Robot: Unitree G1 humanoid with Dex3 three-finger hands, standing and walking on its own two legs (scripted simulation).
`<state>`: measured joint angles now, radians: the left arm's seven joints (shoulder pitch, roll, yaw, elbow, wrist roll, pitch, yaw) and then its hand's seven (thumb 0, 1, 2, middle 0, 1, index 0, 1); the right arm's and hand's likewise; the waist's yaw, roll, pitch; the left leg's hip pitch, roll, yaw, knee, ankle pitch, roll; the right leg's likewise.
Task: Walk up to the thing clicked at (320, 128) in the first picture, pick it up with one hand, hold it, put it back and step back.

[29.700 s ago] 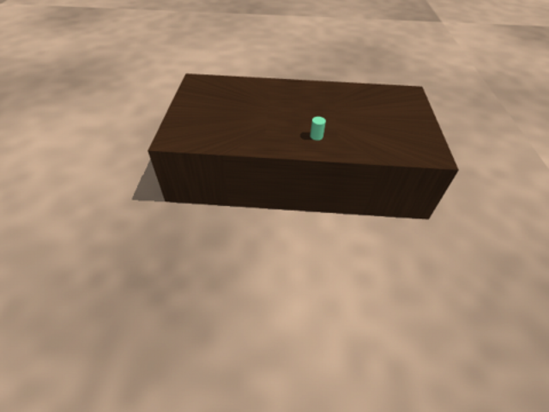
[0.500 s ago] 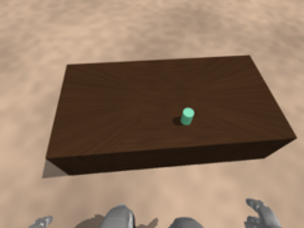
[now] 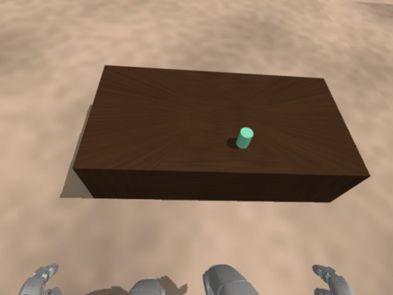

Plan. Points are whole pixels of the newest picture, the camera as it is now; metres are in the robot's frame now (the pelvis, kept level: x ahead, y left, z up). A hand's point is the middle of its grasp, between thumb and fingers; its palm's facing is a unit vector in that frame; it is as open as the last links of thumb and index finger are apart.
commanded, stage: step back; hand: right
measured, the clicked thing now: (244, 138) +0.74 -0.26 -0.39
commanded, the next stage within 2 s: none
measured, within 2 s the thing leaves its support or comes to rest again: neither
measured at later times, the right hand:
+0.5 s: hand out of the picture -0.09 -0.30 -0.16, palm faces -0.09 +0.91 -0.41, open 7.3 cm
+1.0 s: hand out of the picture -0.21 -0.32 -0.15, palm faces -0.01 +0.92 -0.39, open 7.3 cm
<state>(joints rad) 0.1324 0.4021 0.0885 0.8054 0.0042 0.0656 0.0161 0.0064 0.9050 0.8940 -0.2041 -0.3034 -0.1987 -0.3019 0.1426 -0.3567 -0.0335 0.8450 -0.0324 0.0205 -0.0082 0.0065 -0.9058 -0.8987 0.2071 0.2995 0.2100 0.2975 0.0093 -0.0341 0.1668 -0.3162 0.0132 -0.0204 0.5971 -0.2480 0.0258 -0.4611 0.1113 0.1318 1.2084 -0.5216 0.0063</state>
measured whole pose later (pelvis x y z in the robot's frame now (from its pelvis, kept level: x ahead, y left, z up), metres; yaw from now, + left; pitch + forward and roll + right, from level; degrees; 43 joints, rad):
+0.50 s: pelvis -0.17 -0.02 -0.01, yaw +2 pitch -2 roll +0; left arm 0.15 0.38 0.07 0.78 0.04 0.04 0.02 0.01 0.90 0.89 -0.21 -0.30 -0.20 -0.30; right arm 0.22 -0.41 -0.05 0.88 -0.02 0.05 -0.02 0.01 -0.91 -0.90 0.20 0.30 0.21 0.30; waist 0.01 0.02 0.16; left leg -0.32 -0.04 -0.06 0.82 -0.48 -0.01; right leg -0.38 -0.06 -0.03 0.68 -0.27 0.01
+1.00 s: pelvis -0.35 -0.05 -0.01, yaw -2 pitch -2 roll +1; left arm 0.21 0.37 0.06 0.89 0.04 0.05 -0.01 0.01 0.90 0.89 -0.21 -0.30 -0.20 -0.30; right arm 0.10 -0.41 -0.05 0.85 -0.01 0.07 -0.02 0.00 -0.91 -0.90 0.20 0.30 0.21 0.30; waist 0.05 0.02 0.14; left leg -0.54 -0.06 -0.12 0.98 -0.45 -0.01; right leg -0.27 0.00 0.02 0.67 -0.36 -0.02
